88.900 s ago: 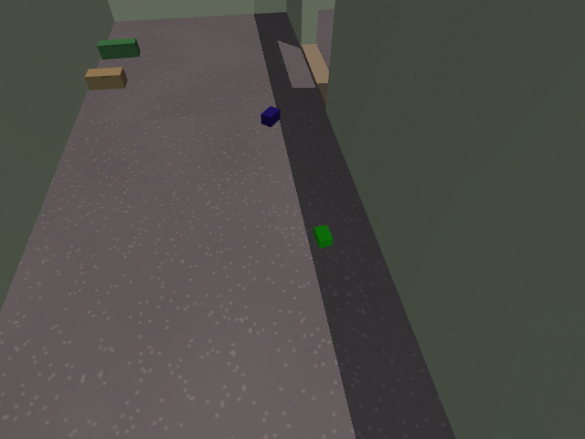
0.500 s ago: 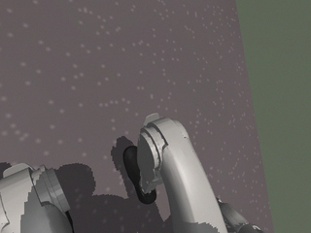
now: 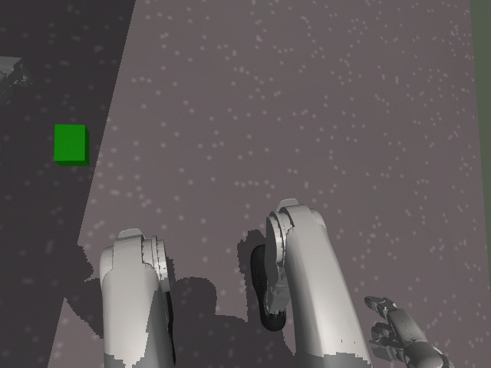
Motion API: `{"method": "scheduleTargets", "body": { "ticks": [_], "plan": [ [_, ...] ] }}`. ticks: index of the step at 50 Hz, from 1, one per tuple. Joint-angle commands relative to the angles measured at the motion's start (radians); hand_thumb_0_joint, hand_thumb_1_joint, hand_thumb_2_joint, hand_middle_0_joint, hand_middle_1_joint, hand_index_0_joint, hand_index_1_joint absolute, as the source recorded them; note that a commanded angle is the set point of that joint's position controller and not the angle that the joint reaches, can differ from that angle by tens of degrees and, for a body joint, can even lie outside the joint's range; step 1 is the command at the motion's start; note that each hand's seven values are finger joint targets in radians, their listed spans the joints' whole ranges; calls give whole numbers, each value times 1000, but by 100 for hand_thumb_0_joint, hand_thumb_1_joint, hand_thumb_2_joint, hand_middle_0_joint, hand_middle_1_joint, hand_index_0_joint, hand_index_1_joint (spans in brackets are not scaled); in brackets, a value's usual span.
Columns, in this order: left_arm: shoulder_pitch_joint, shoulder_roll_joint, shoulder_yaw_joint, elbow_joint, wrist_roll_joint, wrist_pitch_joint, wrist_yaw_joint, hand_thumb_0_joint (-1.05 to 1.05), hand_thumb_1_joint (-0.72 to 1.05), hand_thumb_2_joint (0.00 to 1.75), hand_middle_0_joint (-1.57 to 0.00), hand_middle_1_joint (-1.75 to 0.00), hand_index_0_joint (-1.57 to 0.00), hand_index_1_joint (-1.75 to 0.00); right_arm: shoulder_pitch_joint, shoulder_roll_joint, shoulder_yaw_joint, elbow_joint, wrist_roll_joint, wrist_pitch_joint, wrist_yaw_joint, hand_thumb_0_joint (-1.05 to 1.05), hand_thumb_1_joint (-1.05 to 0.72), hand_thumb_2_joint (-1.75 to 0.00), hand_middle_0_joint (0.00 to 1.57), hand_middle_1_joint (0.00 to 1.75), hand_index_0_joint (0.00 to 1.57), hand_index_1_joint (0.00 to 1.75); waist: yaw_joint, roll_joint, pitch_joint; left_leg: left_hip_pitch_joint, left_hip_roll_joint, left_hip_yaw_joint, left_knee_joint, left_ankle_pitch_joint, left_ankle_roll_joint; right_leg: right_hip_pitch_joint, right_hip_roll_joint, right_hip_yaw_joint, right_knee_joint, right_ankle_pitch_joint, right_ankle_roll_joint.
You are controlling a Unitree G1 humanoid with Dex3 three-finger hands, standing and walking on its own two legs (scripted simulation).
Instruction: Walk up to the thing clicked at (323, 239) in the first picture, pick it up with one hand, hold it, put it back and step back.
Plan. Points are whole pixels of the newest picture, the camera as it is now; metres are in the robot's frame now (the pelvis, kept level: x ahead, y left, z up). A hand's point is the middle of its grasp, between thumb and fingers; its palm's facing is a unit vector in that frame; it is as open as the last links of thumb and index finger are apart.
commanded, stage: go down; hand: left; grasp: from above
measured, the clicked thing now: (72, 145) +0.53 +0.27 -0.36
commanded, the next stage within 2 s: none
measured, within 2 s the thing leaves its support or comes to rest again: neither
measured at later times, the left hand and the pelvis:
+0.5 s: hand out of the picture +0.48 +0.32 +0.00, palm faces -0.50 +0.00 -0.87, open 13.7 cm; pelvis +0.00 +0.00 +0.06, yaw +2 degrees
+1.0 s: hand out of the picture +0.48 +0.33 +0.05, palm faces -0.47 -0.01 -0.88, open 14.0 cm; pelvis +0.01 -0.01 +0.11, yaw +3 degrees
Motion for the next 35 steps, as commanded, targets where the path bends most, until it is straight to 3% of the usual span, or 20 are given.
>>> {"method": "scheduleTargets", "body": {
  "ticks": [1, 6, 9, 11, 15, 20, 25, 29, 35],
  "plan": [
    [-352, 258, 96, -165, -47, -87, 29, 0, -39, 93, -10, -94, -12, -92, 198, -204, -91, 13, 4, 7, -35, 0, -90, -89, 20, 30, 20, 30, -57, 291, -649, 617, 7, -5, -322, 123, -31, 233, 43, -50, -199, 86, -83],
    [-400, 312, 135, -128, 4, -135, 107, 0, -40, 93, -9, -95, -10, -93, 179, -186, -87, 16, 5, 9, -35, 0, -90, -89, 20, 30, 20, 30, -23, 371, -728, 711, 18, -21, -394, 153, -43, 254, 47, -47, -184, 125, -73],
    [-424, 289, 118, -104, 41, -115, 150, 0, -39, 93, -12, -91, -12, -90, 193, -184, -94, 16, 10, 13, -28, 0, -90, -89, 20, 30, 20, 30, -31, 399, -739, 782, 23, -50, -443, 196, -53, 248, 49, -51, -192, 146, -62],
    [-424, 260, 95, -78, 54, -90, 166, 0, -40, 93, -11, -92, -11, -91, 202, -187, -97, 21, 13, 17, -28, 0, -89, -89, 20, 30, 20, 30, -44, 372, -733, 783, 30, -57, -476, 158, -48, 257, 52, -57, -212, 135, -55],
    [-407, 212, 52, -20, 55, -37, 156, 0, -44, 95, -8, -96, -9, -95, 235, -187, -96, 33, 23, 16, -30, 0, -90, -89, 20, 30, 20, 30, -56, 326, -693, 780, 35, -73, -517, 144, -46, 295, 55, -57, -250, 133, -50],
    [-381, 284, 85, -10, 21, -14, 88, 0, -43, 94, -10, -95, -11, -94, 249, -172, -86, 22, 35, 15, -41, 0, -90, -90, 20, 30, 20, 30, -39, 256, -668, 735, 33, -31, -541, 113, -28, 420, 59, -45, -315, 118, -50],
    [-379, 351, 143, -29, -19, -59, 45, 0, -44, 93, -9, -95, -10, -94, 242, -157, -76, 12, 35, 4, -57, 0, -90, -90, 20, 30, 20, 30, -25, 208, -684, 707, 27, 5, -546, 74, -13, 496, 63, -34, -367, 90, -54],
    [-342, 396, 179, -17, -11, -108, 47, 0, -48, 97, -9, -93, -8, -93, 239, -155, -67, 19, 30, -4, -67, 0, -91, -90, 20, 30, 20, 30, -3, 233, -691, 721, 22, 27, -547, 105, -18, 515, 61, -26, -381, 107, -61],
    [-362, 378, 168, -39, 6, -152, 63, 0, -49, 97, -8, -94, -8, -94, 252, -157, -76, 39, 25, -6, -70, 0, -90, -90, 20, 30, 20, 30, -4, 316, -712, 832, 39, 3, -603, 158, -36, 486, 66, -41, -380, 147, -59]
  ]
}}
